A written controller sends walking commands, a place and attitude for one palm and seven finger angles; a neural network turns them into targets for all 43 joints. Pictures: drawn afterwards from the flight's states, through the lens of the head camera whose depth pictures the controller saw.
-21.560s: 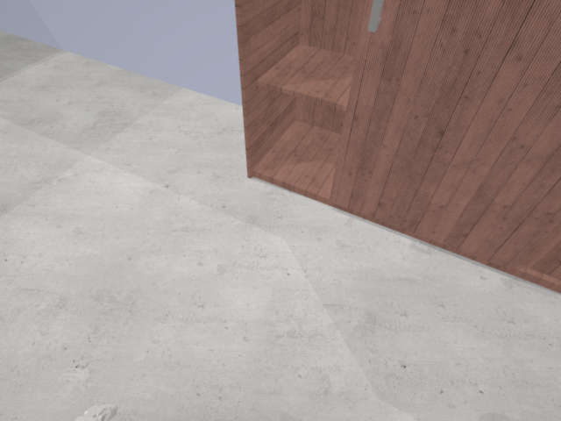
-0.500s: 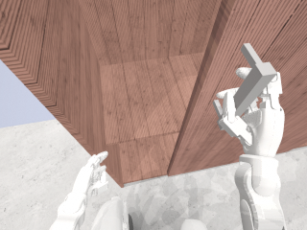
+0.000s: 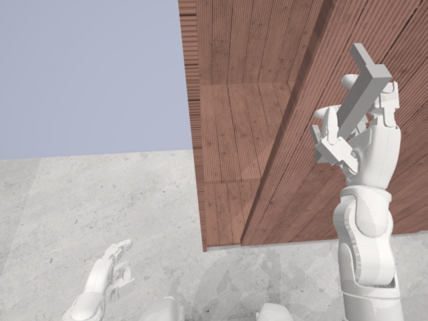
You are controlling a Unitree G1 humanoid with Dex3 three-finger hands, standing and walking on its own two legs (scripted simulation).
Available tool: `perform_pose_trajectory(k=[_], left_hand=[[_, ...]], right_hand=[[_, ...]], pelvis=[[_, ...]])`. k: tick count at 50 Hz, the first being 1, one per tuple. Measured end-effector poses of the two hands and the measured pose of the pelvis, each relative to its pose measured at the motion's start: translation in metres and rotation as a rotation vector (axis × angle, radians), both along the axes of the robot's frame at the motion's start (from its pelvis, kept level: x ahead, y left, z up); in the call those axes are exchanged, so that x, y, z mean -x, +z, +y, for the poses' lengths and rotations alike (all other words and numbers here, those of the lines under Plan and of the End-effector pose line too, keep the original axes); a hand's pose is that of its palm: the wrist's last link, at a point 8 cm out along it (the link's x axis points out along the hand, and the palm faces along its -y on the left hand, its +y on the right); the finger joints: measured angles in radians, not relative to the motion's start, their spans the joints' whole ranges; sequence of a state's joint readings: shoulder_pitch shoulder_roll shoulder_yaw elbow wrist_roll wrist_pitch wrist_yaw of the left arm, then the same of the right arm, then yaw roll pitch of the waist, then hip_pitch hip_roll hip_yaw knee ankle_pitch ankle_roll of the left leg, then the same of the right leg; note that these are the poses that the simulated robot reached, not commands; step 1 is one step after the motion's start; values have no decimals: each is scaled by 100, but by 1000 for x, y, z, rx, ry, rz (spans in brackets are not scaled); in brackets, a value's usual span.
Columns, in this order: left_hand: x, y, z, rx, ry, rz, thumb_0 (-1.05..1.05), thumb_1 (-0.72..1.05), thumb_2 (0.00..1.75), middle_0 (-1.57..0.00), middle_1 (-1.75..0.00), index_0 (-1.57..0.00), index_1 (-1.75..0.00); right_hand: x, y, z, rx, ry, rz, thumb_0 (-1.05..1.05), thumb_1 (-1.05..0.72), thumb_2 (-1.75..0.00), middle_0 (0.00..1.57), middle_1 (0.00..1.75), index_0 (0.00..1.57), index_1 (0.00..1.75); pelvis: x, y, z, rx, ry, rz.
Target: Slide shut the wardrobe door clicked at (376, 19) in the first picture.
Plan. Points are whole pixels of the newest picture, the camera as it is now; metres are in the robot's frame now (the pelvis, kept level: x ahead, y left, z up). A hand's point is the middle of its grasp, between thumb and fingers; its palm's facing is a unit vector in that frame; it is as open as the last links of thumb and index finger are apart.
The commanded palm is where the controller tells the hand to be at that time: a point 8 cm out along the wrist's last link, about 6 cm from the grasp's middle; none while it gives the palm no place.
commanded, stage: step sideways, sliding the door along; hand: right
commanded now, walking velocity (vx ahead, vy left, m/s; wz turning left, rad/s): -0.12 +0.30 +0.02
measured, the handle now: (338, 110) +0.37 -0.19 +0.19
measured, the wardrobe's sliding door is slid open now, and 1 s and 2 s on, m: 0.15 0.00 0.00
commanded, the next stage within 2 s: stop walking and hold the door there in 0.76 s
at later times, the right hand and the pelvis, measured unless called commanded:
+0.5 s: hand (225, 144) +0.32 -0.03 +0.18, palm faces +0.31 +0.95 -0.03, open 7.0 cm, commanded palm +0.29 -0.01 +0.19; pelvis -0.06 +0.16 -0.02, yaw -2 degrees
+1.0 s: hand (219, 142) +0.33 -0.02 +0.18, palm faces +0.44 +0.87 -0.21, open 6.7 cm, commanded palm +0.29 -0.05 +0.17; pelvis -0.03 +0.27 +0.01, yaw +3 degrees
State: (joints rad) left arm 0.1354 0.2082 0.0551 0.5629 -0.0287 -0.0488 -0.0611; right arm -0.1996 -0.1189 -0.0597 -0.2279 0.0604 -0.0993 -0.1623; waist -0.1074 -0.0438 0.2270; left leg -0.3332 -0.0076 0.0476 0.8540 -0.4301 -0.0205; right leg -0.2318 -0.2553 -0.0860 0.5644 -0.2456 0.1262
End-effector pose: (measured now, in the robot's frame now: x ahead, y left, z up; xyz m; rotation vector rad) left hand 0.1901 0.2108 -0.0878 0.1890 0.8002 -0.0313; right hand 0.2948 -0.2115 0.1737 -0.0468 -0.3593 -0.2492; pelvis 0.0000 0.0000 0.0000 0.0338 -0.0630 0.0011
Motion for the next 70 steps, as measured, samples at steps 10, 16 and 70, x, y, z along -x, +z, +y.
perform_pose_trajectory(k=[10, 16, 70], left_hand=[[50, -18, 70, 22, 81, 55, 2, 91, 90, -20, -30, -20, -30], [66, -9, 100, -14, 99, 33, 2, 91, 90, -20, -30, -20, -30], [124, 9, 385, -192, 323, 57, 1, 91, 90, -20, -30, -20, -30]], right_hand=[[4, 3, 57, 13, -57, 44, -1, -76, -83, 45, 140, 6, 129], [5, 3, 87, -10, -12, 47, 0, -76, -82, 42, 140, 7, 127], [9, 10, 160, 173, -371, 184, -13, -61, -84, 46, 140, 24, 133]], pelvis=[[34, 0, 64, 35, -14, 5], [50, -3, 91, 56, 1, 3], [25, 5, 306, 31, 67, 16]])
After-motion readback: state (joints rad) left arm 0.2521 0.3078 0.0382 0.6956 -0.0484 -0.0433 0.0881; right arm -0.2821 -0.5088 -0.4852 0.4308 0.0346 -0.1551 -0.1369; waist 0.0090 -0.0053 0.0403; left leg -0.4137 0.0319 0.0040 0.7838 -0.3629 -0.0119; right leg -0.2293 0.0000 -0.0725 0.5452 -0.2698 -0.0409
